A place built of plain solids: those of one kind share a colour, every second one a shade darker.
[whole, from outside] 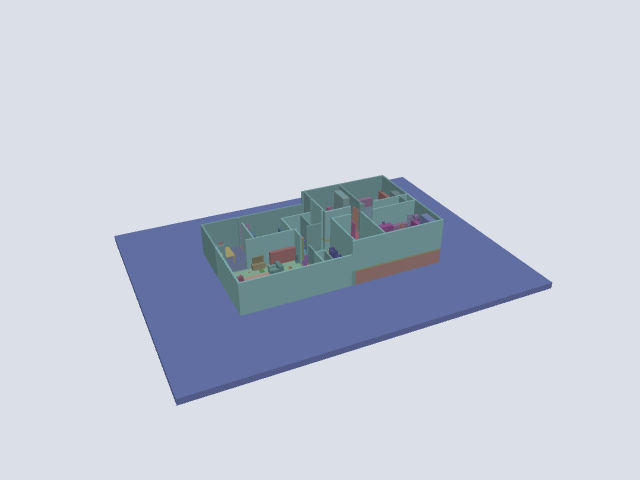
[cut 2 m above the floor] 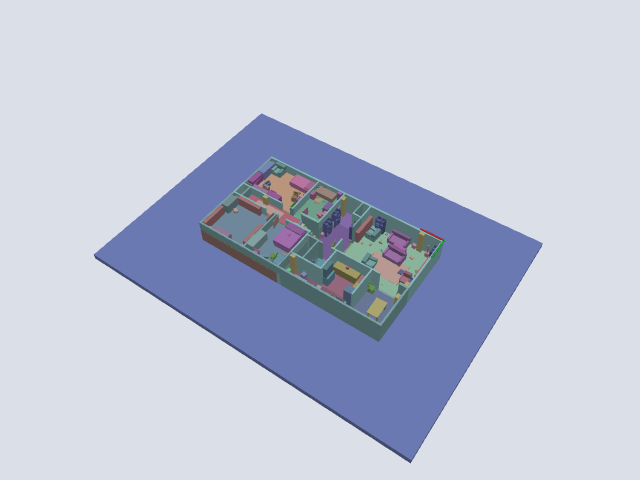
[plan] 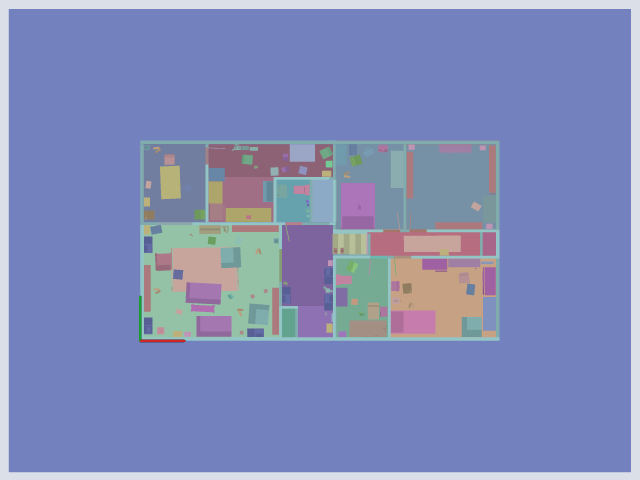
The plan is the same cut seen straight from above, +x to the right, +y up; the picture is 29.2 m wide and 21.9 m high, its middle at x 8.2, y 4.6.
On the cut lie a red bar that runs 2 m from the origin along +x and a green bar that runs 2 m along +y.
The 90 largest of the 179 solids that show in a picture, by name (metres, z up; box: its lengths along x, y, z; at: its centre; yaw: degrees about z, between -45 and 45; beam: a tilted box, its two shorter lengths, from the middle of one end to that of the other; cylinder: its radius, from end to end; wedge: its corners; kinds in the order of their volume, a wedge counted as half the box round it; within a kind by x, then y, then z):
{
 "under_1": {"box": [28.39, 21.14, 0.5], "at": [8.2, 4.57, -0.33]},
 "floor_base_1": {"box": [7.44, 3.8, 1.16], "at": [12.67, 1.9, 0.5]},
 "floor_base_2": {"box": [7.44, 4.09, 1.16], "at": [12.67, 7.09, 0.5]},
 "wall_1": {"box": [0.16, 5.13, 2.88], "at": [0.08, 2.72, 1.14]},
 "wall_2": {"box": [0.16, 3.56, 2.88], "at": [0.08, 7.2, 1.14]},
 "wall_3": {"box": [0.77, 0.13, 2.88], "at": [0.39, 5.35, 1.14]},
 "wall_4": {"box": [0.13, 2.63, 2.88], "at": [3.04, 6.73, 1.14]},
 "wall_5": {"box": [8.63, 0.16, 2.88], "at": [4.32, 0.08, 1.14]},
 "wall_6": {"box": [8.63, 0.16, 2.88], "at": [4.32, 9.05, 1.14]},
 "wall_7": {"box": [4.25, 0.13, 2.88], "at": [4.5, 5.35, 1.14]},
 "wall_8": {"box": [0.13, 1.93, 2.88], "at": [6.14, 6.38, 1.14]},
 "wall_9": {"box": [0.13, 1.3, 2.88], "at": [6.41, 0.81, 1.14]},
 "wall_10": {"box": [0.13, 1.1, 2.88], "at": [6.41, 2.14, 1.14]},
 "wall_11": {"box": [0.13, 1.1, 2.88], "at": [6.41, 4.74, 1.14]},
 "wall_12": {"box": [0.86, 0.13, 2.88], "at": [6.77, 1.52, 1.14]},
 "wall_13": {"box": [0.13, 1.3, 2.88], "at": [7.13, 0.81, 1.14]},
 "wall_14": {"box": [2.55, 0.13, 2.88], "at": [7.36, 7.41, 1.14]},
 "wall_15": {"box": [0.13, 1.93, 2.88], "at": [7.79, 6.38, 1.14]},
 "wall_16": {"box": [1.24, 0.13, 2.88], "at": [8.01, 5.35, 1.14]},
 "wall_17": {"box": [0.13, 3.6, 2.5], "at": [8.86, 1.96, 2.45]},
 "wall_18": {"box": [0.13, 1.93, 2.5], "at": [8.86, 6.38, 2.45]},
 "wall_19": {"box": [0.13, 1.5, 2.5], "at": [8.86, 8.22, 2.45]},
 "wall_20": {"box": [0.16, 1.93, 1.5], "at": [8.87, 6.38, 0.45]},
 "wall_21": {"box": [1.56, 0.07, 2.5], "at": [9.57, 3.92, 2.45]},
 "wall_22": {"box": [1.56, 0.07, 2.5], "at": [9.57, 4.92, 2.45]},
 "wall_23": {"box": [1.69, 0.13, 2.5], "at": [9.63, 3.82, 2.45]},
 "wall_24": {"box": [1.72, 0.16, 1.5], "at": [9.65, 3.88, 0.45]},
 "wall_25": {"box": [1.72, 0.16, 1.5], "at": [9.65, 4.96, 0.45]},
 "wall_26": {"box": [2.29, 0.13, 2.5], "at": [9.94, 5.02, 2.45]},
 "wall_27": {"box": [0.13, 3.6, 2.5], "at": [11.37, 1.96, 2.45]},
 "wall_28": {"box": [0.13, 3.89, 2.5], "at": [12.07, 7.03, 2.45]},
 "wall_29": {"box": [7.76, 0.16, 2.5], "at": [12.51, 0.08, 2.45]},
 "wall_30": {"box": [7.76, 0.16, 2.5], "at": [12.51, 9.05, 2.45]},
 "wall_31": {"box": [4.03, 0.13, 2.5], "at": [14.38, 3.82, 2.45]},
 "wall_32": {"box": [3.32, 0.13, 2.5], "at": [14.73, 5.02, 2.45]},
 "wall_33": {"box": [0.13, 1.07, 2.5], "at": [15.56, 4.42, 2.45]},
 "wall_34": {"box": [0.16, 3.6, 2.5], "at": [16.31, 1.96, 2.45]},
 "wall_35": {"box": [0.16, 1.07, 2.5], "at": [16.31, 4.42, 2.45]},
 "wall_36": {"box": [0.16, 3.89, 2.5], "at": [16.31, 7.03, 2.45]},
 "floor_living_1": {"box": [6.18, 5.13, 0.5], "at": [3.25, 2.72, -0.25]},
 "floor_kitchen_1": {"box": [2.97, 2.06, 0.5], "at": [4.59, 6.45, -0.25]},
 "floor_kitchen_2": {"box": [5.68, 1.5, 0.5], "at": [5.95, 8.22, -0.25]},
 "floor_foyer_1": {"box": [2.32, 3.7, 0.5], "at": [7.63, 3.44, -0.25]},
 "floor_foyer_2": {"box": [1.59, 1.43, 0.5], "at": [8.0, 0.88, -0.25]},
 "floor_dining_1": {"box": [2.82, 3.56, 0.5], "at": [1.57, 7.2, -0.25]},
 "bookcase_1": {"box": [0.31, 2.14, 1.15], "at": [0.33, 2.4, 0.57]},
 "bookcase_2": {"box": [2.14, 0.31, 1.15], "at": [5.25, 5.12, 0.57]},
 "bookcase_3": {"box": [0.31, 2.14, 1.15], "at": [6.17, 1.35, 0.57]},
 "bookcase_4": {"box": [0.31, 2.14, 1.15], "at": [12.31, 7.56, 1.77]},
 "bookcase_5": {"box": [2.14, 0.31, 1.15], "at": [14.53, 5.25, 1.77]},
 "bookcase_6": {"box": [0.31, 2.14, 1.15], "at": [16.06, 7.84, 1.77]},
 "stair_1": {"box": [1.59, 0.93, 0.47], "at": [9.56, 4.42, -0.06]},
 "stair_2": {"box": [1.33, 0.93, 0.64], "at": [9.69, 4.42, 0.02]},
 "stair_3": {"box": [1.07, 0.93, 0.81], "at": [9.82, 4.42, 0.11]},
 "stair_4": {"box": [0.81, 0.93, 0.99], "at": [9.95, 4.42, 0.19]},
 "stair_5": {"box": [0.55, 0.93, 1.16], "at": [10.08, 4.42, 0.28]},
 "stair_6": {"box": [0.29, 0.93, 1.33], "at": [10.21, 4.42, 0.36]},
 "fixture_wardrobe_bedroom_1": {"box": [0.59, 1.7, 2.2], "at": [11.72, 7.82, 2.25]},
 "fixture_wardrobe_bedroom_2": {"box": [0.59, 1.23, 2.2], "at": [15.94, 6.0, 2.25]},
 "upper_floor_bedroom_1": {"box": [3.09, 3.89, 0.12], "at": [10.46, 7.03, 1.14]},
 "upper_floor_bedroom_2": {"box": [4.09, 3.89, 0.12], "at": [14.19, 7.03, 1.14]},
 "upper_floor_main_bedroom_1": {"box": [4.8, 3.6, 0.12], "at": [13.83, 1.96, 1.14]},
 "fixture_wardrobe_main_bedroom_1": {"box": [0.59, 1.55, 2.2], "at": [15.94, 1.23, 2.25]},
 "floor_halfbath_1": {"box": [1.52, 1.93, 0.5], "at": [6.97, 6.38, -0.25]},
 "double_bed_1": {"box": [1.55, 2.11, 0.4], "at": [9.93, 6.14, 1.7]},
 "chest_drawers_1": {"box": [1.15, 0.5, 0.99], "at": [13.44, 3.49, 1.7]},
 "chest_drawers_2": {"box": [0.5, 1.28, 1.04], "at": [15.97, 2.72, 1.72]},
 "tall_cupboard_1": {"box": [0.47, 0.96, 0.89], "at": [5.83, 6.82, 0.44]},
 "tall_cupboard_2": {"box": [0.3, 0.92, 0.99], "at": [5.91, 6.82, 1.38]},
 "tall_cupboard_3": {"box": [0.47, 0.96, 0.89], "at": [9.16, 8.47, 1.64]},
 "upper_floor_bath_1": {"box": [2.38, 3.6, 0.12], "at": [10.11, 1.96, 1.14]},
 "sofa_1": {"box": [1.6, 0.93, 0.34], "at": [2.89, 2.17, 0.28], "yaw": -3.0},
 "sofa_2": {"box": [1.6, 0.93, 0.34], "at": [3.37, 0.67, 0.28]},
 "counter_run_1": {"box": [2.08, 0.61, 0.78], "at": [4.94, 5.73, 0.49]},
 "floor_down_1": {"box": [0.93, 1.93, 0.5], "at": [8.32, 6.38, -0.25]},
 "armchair_club_1": {"box": [0.9, 0.92, 0.35], "at": [4.12, 3.79, 0.24], "yaw": 2.7},
 "armchair_club_2": {"box": [0.9, 0.92, 0.35], "at": [5.41, 1.21, 0.24], "yaw": -4.6},
 "armchair_club_3": {"box": [0.92, 0.9, 0.35], "at": [15.12, 0.64, 1.44]},
 "child_bed_1": {"box": [2.06, 1.06, 0.4], "at": [12.44, 0.85, 1.58]},
 "cube_shelf_1": {"box": [1.46, 0.39, 0.76], "at": [14.38, 8.77, 1.58]},
 "cube_shelf_2": {"box": [1.46, 0.39, 0.76], "at": [14.78, 3.55, 1.58]},
 "fridge_flat_1": {"box": [0.73, 0.6, 1.66], "at": [3.49, 7.58, 0.83]},
 "upper_floor_hall_1": {"box": [5.15, 1.07, 0.12], "at": [12.93, 4.42, 1.14]},
 "bathtub_1": {"box": [1.7, 0.76, 0.41], "at": [10.39, 0.55, 1.41]},
 "billy_1": {"box": [0.42, 0.28, 2.02], "at": [1.7, 0.31, 1.01]},
 "billy_2": {"box": [0.28, 0.42, 2.02], "at": [8.64, 0.58, 1.01]},
 "range_cooker_1": {"box": [0.65, 0.76, 0.94], "at": [3.44, 5.88, 0.47]},
 "rug_1": {"box": [2.9, 2.0, 0.08], "at": [2.94, 3.25, -0.03], "yaw": 1.0},
 "floor_coats_1": {"box": [0.6, 1.3, 0.5], "at": [6.77, 0.81, -0.25]},
 "basin_vanity_1": {"box": [0.53, 0.86, 0.82], "at": [9.2, 1.99, 1.61]}
}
